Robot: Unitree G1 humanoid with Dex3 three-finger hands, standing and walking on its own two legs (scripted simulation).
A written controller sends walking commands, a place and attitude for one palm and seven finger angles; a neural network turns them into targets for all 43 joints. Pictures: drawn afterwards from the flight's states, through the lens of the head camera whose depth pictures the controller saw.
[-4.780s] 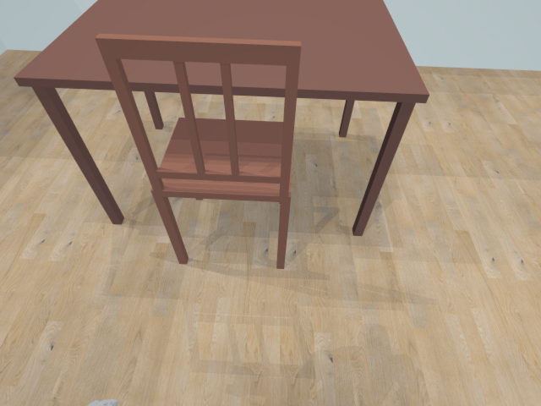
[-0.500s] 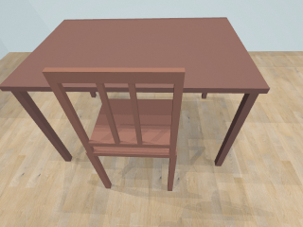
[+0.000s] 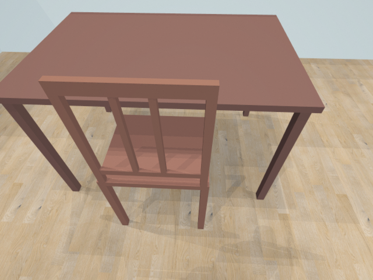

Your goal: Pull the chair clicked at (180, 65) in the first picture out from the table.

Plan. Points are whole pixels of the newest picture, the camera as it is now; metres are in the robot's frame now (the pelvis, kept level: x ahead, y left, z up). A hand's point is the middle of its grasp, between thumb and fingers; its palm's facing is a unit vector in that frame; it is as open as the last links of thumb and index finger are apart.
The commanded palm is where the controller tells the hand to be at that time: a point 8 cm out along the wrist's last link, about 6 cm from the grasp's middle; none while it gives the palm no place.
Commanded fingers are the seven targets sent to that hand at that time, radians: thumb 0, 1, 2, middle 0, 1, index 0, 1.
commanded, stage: look again from close up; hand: left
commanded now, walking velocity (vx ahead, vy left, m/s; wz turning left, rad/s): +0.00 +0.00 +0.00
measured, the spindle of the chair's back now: (126, 139) +0.51 +0.22 -0.05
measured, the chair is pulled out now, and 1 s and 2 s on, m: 0.00 0.00 0.00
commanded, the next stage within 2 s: shuffle to correct the standing spot in 0.28 s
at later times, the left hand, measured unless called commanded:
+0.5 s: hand out of the picture -0.02 +0.17 -0.18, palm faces +0.03 -0.98 -0.17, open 7.3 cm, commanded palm none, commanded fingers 0.00 0.90 0.90 -0.20 -0.30 -0.20 -0.30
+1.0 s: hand out of the picture +0.06 +0.20 -0.19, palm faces +0.04 -0.98 -0.20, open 7.3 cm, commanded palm none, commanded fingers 0.00 0.90 0.90 -0.20 -0.30 -0.20 -0.30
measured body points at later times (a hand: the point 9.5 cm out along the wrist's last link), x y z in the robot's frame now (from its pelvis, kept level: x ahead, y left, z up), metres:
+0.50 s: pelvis +0.00 +0.00 +0.00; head +0.01 +0.00 +0.45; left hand -0.02 +0.22 -0.16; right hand -0.02 -0.21 -0.16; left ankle -0.03 +0.13 -0.74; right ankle +0.00 -0.12 -0.74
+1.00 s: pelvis +0.07 +0.03 -0.01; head +0.10 +0.03 +0.44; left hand +0.06 +0.25 -0.17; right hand +0.04 -0.18 -0.17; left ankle +0.00 +0.13 -0.74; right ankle +0.01 -0.09 -0.73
